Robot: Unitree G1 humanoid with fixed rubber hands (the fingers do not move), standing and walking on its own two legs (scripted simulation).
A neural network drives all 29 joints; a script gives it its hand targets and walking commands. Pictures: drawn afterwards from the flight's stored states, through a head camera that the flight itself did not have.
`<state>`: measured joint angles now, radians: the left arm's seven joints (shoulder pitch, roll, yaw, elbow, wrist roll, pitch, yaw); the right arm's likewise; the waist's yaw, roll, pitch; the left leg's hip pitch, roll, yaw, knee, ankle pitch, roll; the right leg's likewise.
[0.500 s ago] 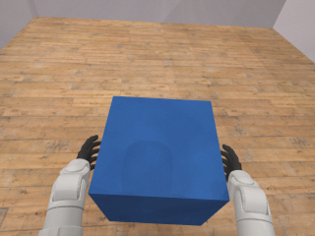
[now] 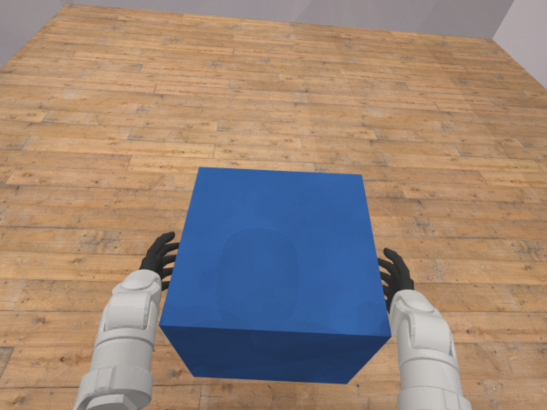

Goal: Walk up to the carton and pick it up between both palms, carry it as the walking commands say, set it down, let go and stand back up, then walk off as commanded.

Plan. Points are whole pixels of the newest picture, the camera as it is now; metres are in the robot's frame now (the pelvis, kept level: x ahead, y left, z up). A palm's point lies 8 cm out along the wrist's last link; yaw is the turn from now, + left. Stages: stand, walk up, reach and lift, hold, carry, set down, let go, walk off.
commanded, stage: set down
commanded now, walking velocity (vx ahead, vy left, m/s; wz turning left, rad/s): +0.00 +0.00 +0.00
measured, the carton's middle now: (275, 278) +0.35 +0.01 -0.08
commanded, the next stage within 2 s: none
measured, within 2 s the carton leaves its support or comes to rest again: neither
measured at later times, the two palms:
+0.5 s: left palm (149, 292) +0.30 +0.23 -0.08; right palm (367, 310) +0.31 -0.15 -0.07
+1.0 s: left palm (176, 301) +0.33 +0.20 -0.17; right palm (366, 320) +0.33 -0.18 -0.17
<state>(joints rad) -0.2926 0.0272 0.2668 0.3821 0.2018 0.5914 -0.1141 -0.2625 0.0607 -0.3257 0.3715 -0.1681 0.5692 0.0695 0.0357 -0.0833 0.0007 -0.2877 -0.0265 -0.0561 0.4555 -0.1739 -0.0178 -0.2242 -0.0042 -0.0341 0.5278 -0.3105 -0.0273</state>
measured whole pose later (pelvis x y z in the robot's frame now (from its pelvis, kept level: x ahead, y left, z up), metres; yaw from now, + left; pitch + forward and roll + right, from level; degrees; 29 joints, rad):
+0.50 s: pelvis +0.01 +0.02 -0.01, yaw -1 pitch +12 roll -1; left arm -0.32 0.01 0.35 0.51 0.23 0.32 -0.13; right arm -0.29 0.07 -0.36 0.51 -0.19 0.29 0.07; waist 0.05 -0.03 0.05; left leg -0.57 -0.02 -0.06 0.59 -0.22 0.00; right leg -0.47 0.01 -0.03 0.58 -0.32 -0.02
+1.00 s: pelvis -0.06 +0.02 -0.08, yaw -1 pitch +30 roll -1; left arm -0.60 -0.01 0.39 0.50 0.17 0.25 -0.04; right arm -0.62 -0.03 -0.46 0.57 -0.19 0.19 0.14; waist 0.00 -0.02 0.01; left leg -1.22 -0.03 -0.06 0.93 -0.23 -0.01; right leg -1.15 0.03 0.03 0.99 -0.36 0.01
